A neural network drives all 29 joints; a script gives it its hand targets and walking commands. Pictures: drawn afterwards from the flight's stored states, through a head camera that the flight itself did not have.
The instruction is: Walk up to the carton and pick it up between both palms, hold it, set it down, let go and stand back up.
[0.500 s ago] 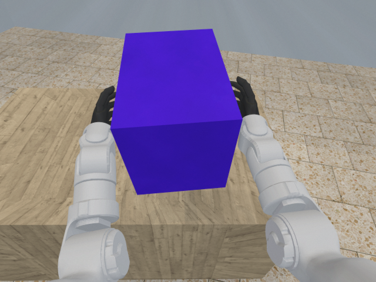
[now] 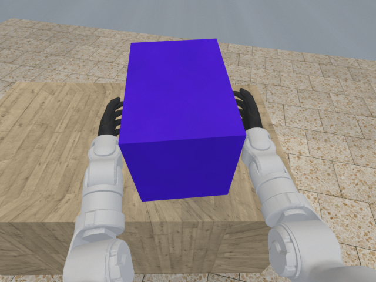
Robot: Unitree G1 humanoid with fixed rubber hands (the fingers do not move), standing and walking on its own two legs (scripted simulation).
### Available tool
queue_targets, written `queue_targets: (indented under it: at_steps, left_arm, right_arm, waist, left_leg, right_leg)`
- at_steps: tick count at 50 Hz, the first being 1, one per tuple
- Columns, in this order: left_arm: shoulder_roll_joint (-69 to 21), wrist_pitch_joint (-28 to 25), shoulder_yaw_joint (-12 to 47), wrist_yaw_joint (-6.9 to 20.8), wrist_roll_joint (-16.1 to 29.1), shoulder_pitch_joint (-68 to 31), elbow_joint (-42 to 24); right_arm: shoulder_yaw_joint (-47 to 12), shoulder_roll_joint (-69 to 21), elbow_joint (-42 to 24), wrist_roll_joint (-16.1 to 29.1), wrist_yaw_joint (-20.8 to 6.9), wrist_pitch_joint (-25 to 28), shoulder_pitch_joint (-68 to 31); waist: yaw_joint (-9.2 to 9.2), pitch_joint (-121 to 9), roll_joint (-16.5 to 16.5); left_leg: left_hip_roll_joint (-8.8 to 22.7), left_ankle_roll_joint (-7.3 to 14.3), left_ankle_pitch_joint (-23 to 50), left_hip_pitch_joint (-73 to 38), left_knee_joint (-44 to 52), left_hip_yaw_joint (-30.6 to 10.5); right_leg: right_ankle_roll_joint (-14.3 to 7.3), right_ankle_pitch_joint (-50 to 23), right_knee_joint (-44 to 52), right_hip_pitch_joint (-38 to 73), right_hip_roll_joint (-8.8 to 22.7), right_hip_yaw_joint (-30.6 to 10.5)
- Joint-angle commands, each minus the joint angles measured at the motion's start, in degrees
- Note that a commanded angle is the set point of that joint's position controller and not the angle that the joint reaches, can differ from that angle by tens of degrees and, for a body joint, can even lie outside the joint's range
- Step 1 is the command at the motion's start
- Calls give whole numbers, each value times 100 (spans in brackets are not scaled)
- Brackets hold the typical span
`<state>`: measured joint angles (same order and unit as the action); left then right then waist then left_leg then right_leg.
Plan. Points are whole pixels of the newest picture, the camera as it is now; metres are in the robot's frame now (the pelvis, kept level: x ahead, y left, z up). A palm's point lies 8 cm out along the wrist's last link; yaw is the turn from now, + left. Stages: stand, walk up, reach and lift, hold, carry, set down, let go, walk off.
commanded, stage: set down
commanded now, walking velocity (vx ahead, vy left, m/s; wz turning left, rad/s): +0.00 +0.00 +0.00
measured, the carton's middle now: (179, 119) +0.46 +0.03 +0.10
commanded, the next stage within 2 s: none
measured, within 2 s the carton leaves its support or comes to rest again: neither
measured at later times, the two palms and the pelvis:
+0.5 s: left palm (120, 142) +0.40 +0.16 +0.09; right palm (251, 130) +0.40 -0.14 +0.11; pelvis +0.02 +0.00 +0.00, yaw +0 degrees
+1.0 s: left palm (123, 148) +0.40 +0.16 +0.06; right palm (249, 134) +0.42 -0.14 +0.09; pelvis +0.02 +0.00 +0.00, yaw +0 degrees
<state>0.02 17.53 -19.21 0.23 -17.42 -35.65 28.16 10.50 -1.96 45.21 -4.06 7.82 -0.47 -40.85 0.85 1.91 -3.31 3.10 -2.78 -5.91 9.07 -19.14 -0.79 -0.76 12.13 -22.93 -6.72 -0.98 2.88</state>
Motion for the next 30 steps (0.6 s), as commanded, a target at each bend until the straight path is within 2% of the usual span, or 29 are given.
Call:
queue_targets:
  at_steps: [1,3,5,9,12,15,16,17,18,21,22,24,28,30]
  left_arm:
    - [-3112,-751,1844,523,275,-4037,-445]
    - [-3165,-895,1831,448,277,-4172,-465]
    - [-3281,-1082,1966,349,346,-4364,-503]
    - [-3363,-1310,1932,207,302,-4208,-320]
    - [-3248,-1327,1723,235,214,-4117,-153]
    - [-3225,-1314,1607,241,132,-3976,-94]
    - [-3216,-1322,1601,248,127,-3929,-138]
    - [-3241,-1349,1600,248,139,-3935,-146]
    - [-3256,-1367,1559,227,121,-3969,-153]
    - [-3383,-1463,1709,201,179,-3953,-180]
    - [-3380,-1507,1649,173,155,-3998,-128]
    - [-3439,-1574,1677,136,116,-3986,-122]
    - [-3405,-1597,1485,128,40,-3889,72]
    - [-3417,-1660,1530,94,43,-3981,55]
  right_arm:
    - [-1263,-2694,-433,-178,-1146,877,-3940]
    - [-1300,-2779,-347,-175,-1195,986,-3994]
    - [-1325,-2903,-307,-216,-1228,1099,-4065]
    - [-1341,-2889,-49,-232,-1263,1215,-3926]
    - [-1202,-2826,214,-348,-1274,1180,-3664]
    - [-1114,-2750,385,-401,-1293,1144,-3479]
    - [-1204,-2766,333,-336,-1291,1175,-3527]
    - [-1207,-2782,313,-326,-1282,1204,-3521]
    - [-1224,-2811,291,-316,-1285,1223,-3595]
    - [-1255,-2814,217,-310,-1267,1330,-3678]
    - [-1186,-2821,307,-339,-1289,1349,-3637]
    - [-1131,-2802,369,-390,-1317,1410,-3591]
    - [-910,-2744,613,-525,-1349,1400,-3455]
    - [-857,-2758,672,-573,-1373,1457,-3490]
  waist:
    - [-568,-2736,415]
    - [-654,-2932,451]
    - [-626,-3174,515]
    - [-739,-3370,576]
    - [-728,-3051,389]
    - [-749,-2859,395]
    - [-808,-2915,411]
    - [-777,-3017,390]
    - [-846,-3061,412]
    - [-771,-3319,440]
    - [-833,-3331,489]
    - [-825,-3421,549]
    - [-813,-3070,448]
    - [-818,-3180,531]
  left_leg:
    - [-325,245,129,-1249,476,632]
    - [-325,214,269,-1240,445,676]
    - [-317,164,522,-1271,330,651]
    - [-290,83,991,-1373,205,678]
    - [-283,157,876,-1198,279,720]
    - [-268,165,841,-1163,315,745]
    - [-280,156,977,-1170,287,769]
    - [-282,143,1163,-1204,245,752]
    - [-282,144,1188,-1174,242,761]
    - [-273,80,1502,-1246,137,737]
    - [-243,68,1495,-1229,130,730]
    - [-232,38,1594,-1323,99,744]
    - [-201,75,1337,-1153,213,784]
    - [-197,49,1350,-1152,211,784]
  right_leg:
    - [390,-309,805,249,49,291]
    - [381,-453,794,242,42,289]
    - [359,-683,740,119,17,297]
    - [322,-1066,742,21,-38,313]
    - [372,-1081,732,101,-3,298]
    - [386,-1115,725,157,14,276]
    - [404,-1295,700,209,8,266]
    - [416,-1551,684,255,7,266]
    - [415,-1559,675,266,17,252]
    - [390,-1840,671,209,-22,272]
    - [355,-1681,677,145,-34,297]
    - [324,-1720,691,15,-44,313]
    - [338,-1507,714,-27,-35,312]
    - [290,-1451,735,-102,-31,329]
